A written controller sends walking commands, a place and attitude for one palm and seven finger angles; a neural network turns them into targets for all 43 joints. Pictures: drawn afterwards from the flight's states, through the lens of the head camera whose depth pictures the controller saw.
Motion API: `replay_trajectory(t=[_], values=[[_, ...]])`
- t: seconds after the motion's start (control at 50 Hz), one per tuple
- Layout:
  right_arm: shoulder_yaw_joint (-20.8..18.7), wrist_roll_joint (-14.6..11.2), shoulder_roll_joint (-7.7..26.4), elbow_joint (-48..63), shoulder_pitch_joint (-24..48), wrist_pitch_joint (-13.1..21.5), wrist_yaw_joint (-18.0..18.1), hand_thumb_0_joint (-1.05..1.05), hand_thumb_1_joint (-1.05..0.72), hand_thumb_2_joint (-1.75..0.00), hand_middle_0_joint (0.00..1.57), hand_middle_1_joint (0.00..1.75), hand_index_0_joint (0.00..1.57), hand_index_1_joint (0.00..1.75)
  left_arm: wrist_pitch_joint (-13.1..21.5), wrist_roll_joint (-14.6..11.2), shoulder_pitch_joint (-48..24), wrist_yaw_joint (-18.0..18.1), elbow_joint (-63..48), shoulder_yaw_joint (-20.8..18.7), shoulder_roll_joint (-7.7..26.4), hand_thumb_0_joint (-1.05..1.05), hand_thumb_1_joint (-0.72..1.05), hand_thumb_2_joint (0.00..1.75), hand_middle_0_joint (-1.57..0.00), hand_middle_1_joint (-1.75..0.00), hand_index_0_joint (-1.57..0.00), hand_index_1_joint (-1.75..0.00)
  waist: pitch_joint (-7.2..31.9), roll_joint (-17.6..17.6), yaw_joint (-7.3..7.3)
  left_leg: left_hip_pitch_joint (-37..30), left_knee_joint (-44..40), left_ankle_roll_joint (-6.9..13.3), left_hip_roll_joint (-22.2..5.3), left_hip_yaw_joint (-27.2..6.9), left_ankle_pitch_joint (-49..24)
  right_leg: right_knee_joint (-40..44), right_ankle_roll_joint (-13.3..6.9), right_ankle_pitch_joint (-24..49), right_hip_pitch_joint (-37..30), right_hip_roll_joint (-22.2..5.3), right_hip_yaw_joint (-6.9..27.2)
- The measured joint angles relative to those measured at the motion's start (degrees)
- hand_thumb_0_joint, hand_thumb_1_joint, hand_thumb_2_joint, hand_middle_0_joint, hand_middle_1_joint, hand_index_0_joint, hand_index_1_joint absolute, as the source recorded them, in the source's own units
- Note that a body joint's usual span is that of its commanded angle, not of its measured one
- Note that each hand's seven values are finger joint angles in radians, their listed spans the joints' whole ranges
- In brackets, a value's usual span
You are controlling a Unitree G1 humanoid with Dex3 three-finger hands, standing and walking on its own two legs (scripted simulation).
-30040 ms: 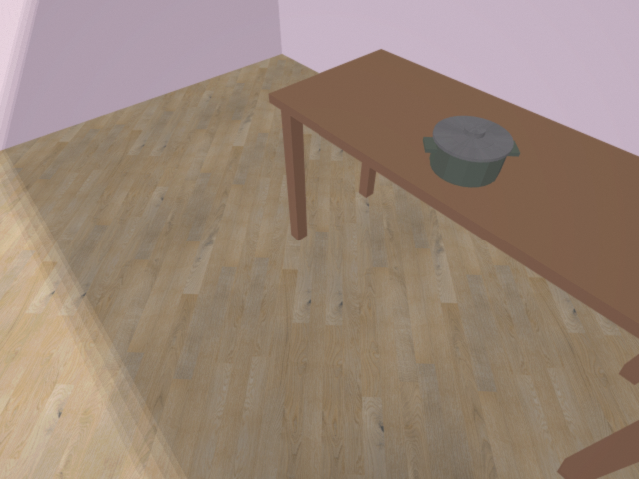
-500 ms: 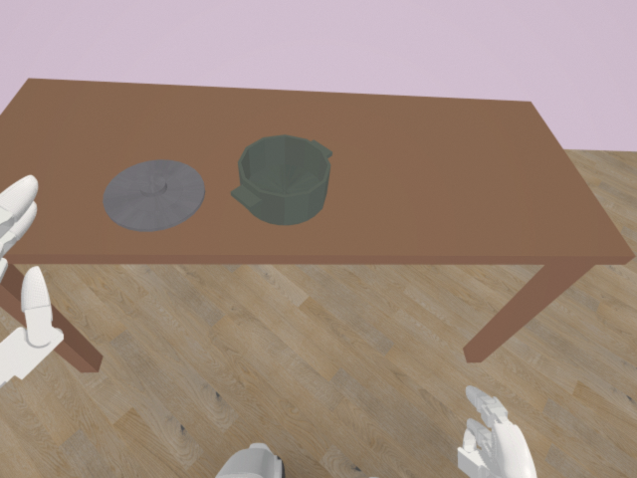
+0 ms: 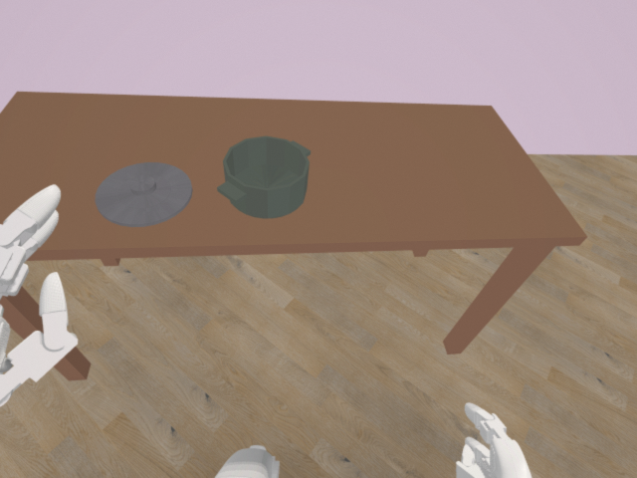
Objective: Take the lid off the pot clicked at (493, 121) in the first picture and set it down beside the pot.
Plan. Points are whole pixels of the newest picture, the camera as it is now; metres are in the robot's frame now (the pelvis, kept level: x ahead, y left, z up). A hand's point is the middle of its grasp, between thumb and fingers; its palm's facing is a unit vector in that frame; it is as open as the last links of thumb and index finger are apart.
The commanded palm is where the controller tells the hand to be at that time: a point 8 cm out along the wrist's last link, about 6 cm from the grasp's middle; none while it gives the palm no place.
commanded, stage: step back with the hand held close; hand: left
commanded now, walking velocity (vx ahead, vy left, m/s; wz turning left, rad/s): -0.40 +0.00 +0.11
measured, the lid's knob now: (143, 185) +0.63 +0.38 -0.07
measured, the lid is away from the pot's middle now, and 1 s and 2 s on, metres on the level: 0.25 0.25 0.25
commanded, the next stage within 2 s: stop stepping back and stand still in 0.08 s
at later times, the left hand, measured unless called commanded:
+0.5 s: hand out of the picture +0.07 +0.24 +0.18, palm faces +0.31 -0.80 -0.50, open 7.4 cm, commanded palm +0.02 +0.28 +0.19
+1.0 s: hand out of the picture +0.06 +0.28 +0.15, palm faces +0.36 -0.82 -0.43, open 7.4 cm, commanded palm none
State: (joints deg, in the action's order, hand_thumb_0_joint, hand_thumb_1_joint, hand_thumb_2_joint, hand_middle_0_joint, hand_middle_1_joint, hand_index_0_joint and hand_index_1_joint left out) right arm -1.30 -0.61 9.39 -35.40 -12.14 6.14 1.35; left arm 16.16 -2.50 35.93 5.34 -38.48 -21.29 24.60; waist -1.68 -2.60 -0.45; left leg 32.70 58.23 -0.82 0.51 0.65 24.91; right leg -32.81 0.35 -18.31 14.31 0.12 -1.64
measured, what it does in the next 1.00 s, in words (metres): walks backwards: left foot, then right foot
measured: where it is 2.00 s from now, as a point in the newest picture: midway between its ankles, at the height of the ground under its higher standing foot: outside the picture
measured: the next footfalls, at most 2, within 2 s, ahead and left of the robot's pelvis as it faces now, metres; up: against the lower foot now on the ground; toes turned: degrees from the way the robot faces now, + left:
left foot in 0.10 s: +0.05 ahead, +0.12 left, +0.00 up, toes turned +1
right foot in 0.36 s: -0.05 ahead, -0.12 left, +0.00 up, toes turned -3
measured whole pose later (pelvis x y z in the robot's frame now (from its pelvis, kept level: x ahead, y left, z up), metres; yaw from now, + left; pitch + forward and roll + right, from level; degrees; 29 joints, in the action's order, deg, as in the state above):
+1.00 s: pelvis -0.12 +0.03 +0.00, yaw +2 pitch +0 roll -2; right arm -1.5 -0.3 11.5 -37.3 -12.4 6.7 1.0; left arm 12.8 -0.6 34.8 7.0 -30.0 -19.6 20.7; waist -1.1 -0.4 -0.5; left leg 15.3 35.0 2.5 0.3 0.5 19.2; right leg -32.0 -1.4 -14.6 16.4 1.2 -3.4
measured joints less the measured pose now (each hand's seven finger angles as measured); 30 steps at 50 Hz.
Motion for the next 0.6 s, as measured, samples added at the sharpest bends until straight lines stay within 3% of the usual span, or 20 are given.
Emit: replay_trajectory(t=[0.06,0.1,0.16,0.18,0.2,0.24,0.3,0.36,0.42,0.46,0.5,0.54,0.6], values=[[0.36,-0.32,0.52,0.87,0.34,-0.67,0.95,0.02,-0.90,-0.90,0.20,0.30,0.21,0.30,0.09,-0.02,-0.95,0.88,1.26,-0.17,-1.08,0.01,0.89,0.90,-0.22,-0.30,-0.21,-0.31,0.97,-1.36,-1.04,-6.50,-8.25,0.10,0.01,-0.37,0.36,-1.36,0.83,0.35,2.34,-1.14,0.65],[0.17,-0.49,1.48,2.27,0.83,0.12,1.32,0.02,-0.90,-0.90,0.20,0.30,0.21,0.30,0.10,-0.59,-2.04,1.29,0.80,-0.88,-0.76,0.02,0.89,0.90,-0.22,-0.30,-0.21,-0.31,0.36,-0.65,-2.16,-11.16,-20.61,1.48,-1.55,-1.14,-10.58,-4.29,1.48,-0.34,4.96,-1.03,-0.30],[-0.26,0.22,-0.27,1.71,3.10,1.87,0.54,0.02,-0.90,-0.90,0.20,0.30,0.20,0.30,0.40,-1.63,-3.70,1.03,1.01,-2.92,0.85,0.02,0.89,0.90,-0.22,-0.30,-0.21,-0.31,-2.79,-3.93,-1.02,-10.35,-20.86,2.60,-0.55,1.09,-10.56,-13.54,0.92,-9.54,9.86,-0.14,3.57],[-0.08,0.64,-0.60,1.81,3.27,2.55,0.08,0.02,-0.90,-0.90,0.20,0.30,0.20,0.30,-0.09,-1.95,-3.24,0.83,0.67,-3.16,0.83,0.02,0.89,0.90,-0.22,-0.30,-0.21,-0.31,-3.19,-3.71,-1.03,-10.18,-21.63,2.57,-1.01,1.14,-10.60,-15.72,1.05,-11.75,10.92,0.97,3.91],[-0.28,1.24,-0.26,1.20,3.25,3.30,-0.38,0.01,-0.90,-0.90,0.20,0.30,0.20,0.30,-0.37,-0.33,-5.13,0.20,3.52,-1.48,0.26,0.02,0.89,0.90,-0.21,-0.30,-0.21,-0.31,-3.05,-2.25,-1.41,-9.13,-22.05,2.63,-1.37,0.21,-11.43,-18.36,1.36,-12.09,12.19,1.68,3.36],[-0.28,0.68,-0.28,1.15,3.56,2.58,-1.47,0.01,-0.90,-0.90,0.20,0.30,0.20,0.30,-5.36,-0.58,-7.17,-0.57,3.67,0.04,-0.53,0.02,0.89,0.90,-0.21,-0.30,-0.21,-0.31,-3.92,-1.11,-1.18,-9.33,-24.28,2.25,-2.04,-0.37,-13.35,-20.68,1.68,-11.31,12.71,2.89,3.99],[0.18,0.20,-1.45,3.42,2.44,2.27,-2.44,0.01,-0.90,-0.90,0.20,0.30,0.21,0.30,-6.02,-1.61,0.66,0.29,-1.82,-2.86,0.93,0.02,0.89,0.90,-0.21,-0.30,-0.20,-0.31,-3.51,-0.85,-2.10,-8.57,-25.54,1.79,-3.15,-0.04,-15.42,-14.96,1.18,-9.30,9.94,2.75,2.19],[0.42,0.01,-1.11,5.76,-0.42,2.25,-2.10,0.01,-0.90,-0.90,0.20,0.30,0.21,0.30,-5.03,-1.16,7.76,1.34,-6.63,-5.15,3.82,0.02,0.89,0.90,-0.21,-0.30,-0.21,-0.31,-2.71,0.19,-1.58,-6.67,-23.12,1.42,-3.39,0.05,-14.96,-2.66,0.31,-4.57,2.62,1.39,-0.28],[-0.23,-0.52,0.79,4.18,-1.25,0.75,-1.21,0.01,-0.90,-0.90,0.20,0.30,0.21,0.30,-3.18,-0.24,6.76,1.11,-5.71,-4.02,4.23,0.02,0.89,0.90,-0.22,-0.30,-0.21,-0.31,-3.76,3.77,-1.08,-3.98,-13.26,1.24,-3.19,-2.28,-5.01,-1.22,-0.86,1.61,0.92,2.04,-2.69],[-0.64,-0.68,1.51,1.48,-1.82,-1.03,-0.78,0.01,-0.90,-0.90,0.20,0.30,0.21,0.30,-2.32,-0.13,5.02,0.86,-2.82,-3.06,2.82,0.02,0.89,0.90,-0.22,-0.30,-0.21,-0.31,-2.23,3.46,-0.11,-2.39,-2.18,1.05,-1.22,-2.18,-3.35,-2.02,-1.14,1.14,1.40,1.16,-2.21],[-0.80,-0.84,1.98,-0.10,-2.68,-2.67,-0.15,0.01,-0.90,-0.90,0.20,0.30,0.21,0.30,-2.58,-0.17,2.92,0.93,1.11,-2.41,0.59,0.01,0.89,0.90,-0.22,-0.30,-0.21,-0.31,0.08,2.55,0.38,-3.34,2.68,1.41,-0.35,-0.93,-2.93,-1.91,-1.06,1.21,2.27,0.15,-1.33],[-0.86,-0.91,2.37,-0.69,-3.60,-2.92,0.60,0.02,-0.90,-0.90,0.20,0.30,0.21,0.30,-3.18,0.15,0.63,1.30,5.01,-1.73,-1.44,0.01,0.89,0.90,-0.22,-0.30,-0.21,-0.31,2.12,1.69,0.14,-7.11,-1.21,2.37,-0.59,0.52,-1.59,-1.65,-0.83,1.61,3.38,-0.84,-1.11],[-0.97,-0.71,3.41,-0.03,-4.67,-0.88,1.57,0.02,-0.90,-0.90,0.20,0.30,0.21,0.30,-4.24,0.40,-1.30,2.26,6.65,-0.33,-3.63,0.01,0.89,0.90,-0.22,-0.30,-0.21,-0.31,3.30,1.37,-1.21,-16.48,-19.95,4.24,-1.83,1.13,-0.47,-3.36,-0.28,1.18,5.53,-1.59,-2.00]])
